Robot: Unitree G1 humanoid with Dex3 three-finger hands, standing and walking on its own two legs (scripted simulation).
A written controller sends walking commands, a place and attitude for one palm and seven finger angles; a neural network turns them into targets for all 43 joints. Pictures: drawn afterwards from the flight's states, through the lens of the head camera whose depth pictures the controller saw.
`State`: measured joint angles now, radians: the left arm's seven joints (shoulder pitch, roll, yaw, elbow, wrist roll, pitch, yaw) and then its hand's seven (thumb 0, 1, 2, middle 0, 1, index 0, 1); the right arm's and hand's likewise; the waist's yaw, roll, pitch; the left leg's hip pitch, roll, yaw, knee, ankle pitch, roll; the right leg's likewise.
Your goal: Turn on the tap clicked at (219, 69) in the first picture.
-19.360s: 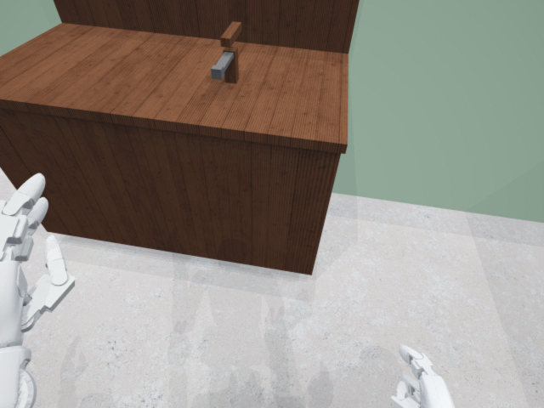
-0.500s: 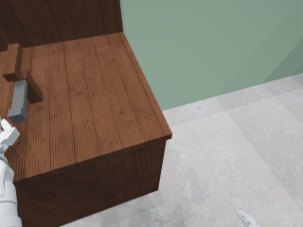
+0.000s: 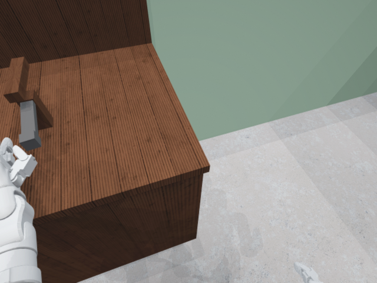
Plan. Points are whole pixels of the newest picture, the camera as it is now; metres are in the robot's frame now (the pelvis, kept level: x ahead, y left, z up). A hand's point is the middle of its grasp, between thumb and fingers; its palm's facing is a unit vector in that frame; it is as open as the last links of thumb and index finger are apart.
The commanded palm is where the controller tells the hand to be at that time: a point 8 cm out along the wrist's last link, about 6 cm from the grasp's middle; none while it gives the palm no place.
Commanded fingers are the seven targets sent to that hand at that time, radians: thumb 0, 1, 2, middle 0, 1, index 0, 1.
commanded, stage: push the lever round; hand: left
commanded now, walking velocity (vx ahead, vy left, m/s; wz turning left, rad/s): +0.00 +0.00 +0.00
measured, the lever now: (30, 140) +0.37 +0.35 +0.10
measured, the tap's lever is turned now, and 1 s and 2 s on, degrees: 6 27 54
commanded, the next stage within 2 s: none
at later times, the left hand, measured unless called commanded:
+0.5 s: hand (49, 153) +0.34 +0.31 +0.09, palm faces +0.68 -0.73 -0.06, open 7.6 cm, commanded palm +0.29 +0.33 +0.09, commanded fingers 0.00 0.90 0.90 -0.15 -0.15 -0.15 -0.15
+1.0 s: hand (66, 146) +0.36 +0.28 +0.09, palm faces +0.77 -0.64 -0.06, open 7.7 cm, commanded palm +0.31 +0.30 +0.09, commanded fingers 0.00 0.90 0.90 -0.15 -0.15 -0.15 -0.15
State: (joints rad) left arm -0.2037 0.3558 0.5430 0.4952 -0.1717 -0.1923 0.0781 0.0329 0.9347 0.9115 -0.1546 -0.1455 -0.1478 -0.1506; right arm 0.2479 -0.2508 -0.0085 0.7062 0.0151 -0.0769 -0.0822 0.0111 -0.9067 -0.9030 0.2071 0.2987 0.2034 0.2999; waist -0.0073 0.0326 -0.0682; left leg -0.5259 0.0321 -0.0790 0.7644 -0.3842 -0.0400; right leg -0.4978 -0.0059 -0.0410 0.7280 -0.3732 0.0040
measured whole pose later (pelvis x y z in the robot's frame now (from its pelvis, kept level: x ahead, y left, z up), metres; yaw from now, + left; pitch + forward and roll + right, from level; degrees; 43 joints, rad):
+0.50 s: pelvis +0.00 +0.01 +0.00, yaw +1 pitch +8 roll -1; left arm -0.25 0.24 0.43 0.42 -0.09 -0.15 0.33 0.02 0.94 0.92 -0.15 -0.15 -0.15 -0.15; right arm 0.23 -0.23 -0.01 0.71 -0.01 -0.06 -0.07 0.01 -0.91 -0.90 0.21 0.30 0.20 0.30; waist 0.00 0.04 -0.07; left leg -0.53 0.02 -0.08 0.77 -0.38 -0.03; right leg -0.49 -0.02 -0.04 0.73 -0.37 0.01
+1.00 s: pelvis +0.00 +0.00 +0.00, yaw +0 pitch +8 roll -1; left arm -0.32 0.15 0.37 0.46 0.00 -0.11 0.57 0.02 0.94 0.92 -0.15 -0.15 -0.15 -0.15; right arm 0.21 -0.22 -0.02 0.73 -0.03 -0.02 -0.05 0.01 -0.91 -0.90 0.21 0.30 0.20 0.30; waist -0.02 0.03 -0.09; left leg -0.52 0.02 -0.08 0.76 -0.38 -0.04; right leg -0.49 -0.02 -0.04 0.73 -0.37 0.01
